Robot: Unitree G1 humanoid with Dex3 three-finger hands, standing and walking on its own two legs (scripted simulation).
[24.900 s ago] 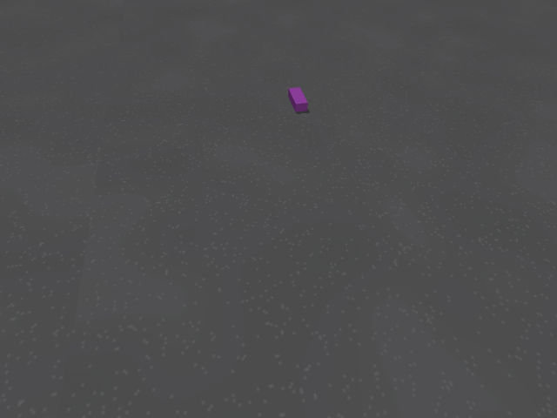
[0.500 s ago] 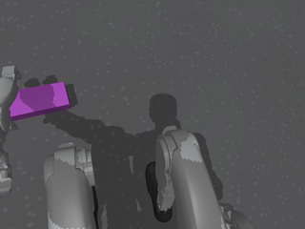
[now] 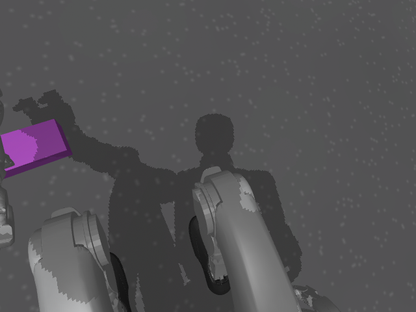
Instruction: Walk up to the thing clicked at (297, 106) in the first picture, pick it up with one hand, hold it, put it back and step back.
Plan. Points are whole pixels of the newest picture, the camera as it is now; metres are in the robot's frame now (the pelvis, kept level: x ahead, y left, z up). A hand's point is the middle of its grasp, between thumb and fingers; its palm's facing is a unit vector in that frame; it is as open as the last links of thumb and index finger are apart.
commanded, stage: approach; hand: left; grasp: from above
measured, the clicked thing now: (20, 151) +0.47 +0.28 -0.30
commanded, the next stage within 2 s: rest palm in 0.12 s
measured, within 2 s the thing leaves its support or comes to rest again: neither
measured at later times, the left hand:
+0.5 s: hand out of the picture +0.46 +0.28 -0.19, palm faces -0.44 -0.08 -0.89, open 14.3 cm
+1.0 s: hand (16, 146) +0.47 +0.27 -0.25, palm faces -0.42 -0.12 -0.90, open 14.2 cm
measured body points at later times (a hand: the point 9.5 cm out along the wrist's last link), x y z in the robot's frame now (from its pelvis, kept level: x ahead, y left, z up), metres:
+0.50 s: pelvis +0.00 +0.00 +0.00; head +0.24 +0.09 +0.37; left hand +0.48 +0.28 -0.14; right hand +0.09 -0.28 -0.09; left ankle +0.07 +0.13 -0.29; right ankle +0.11 -0.12 -0.29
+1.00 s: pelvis +0.00 +0.01 -0.02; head +0.28 +0.09 +0.32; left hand +0.49 +0.27 -0.20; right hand +0.01 -0.25 -0.09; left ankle +0.07 +0.13 -0.29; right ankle +0.11 -0.12 -0.29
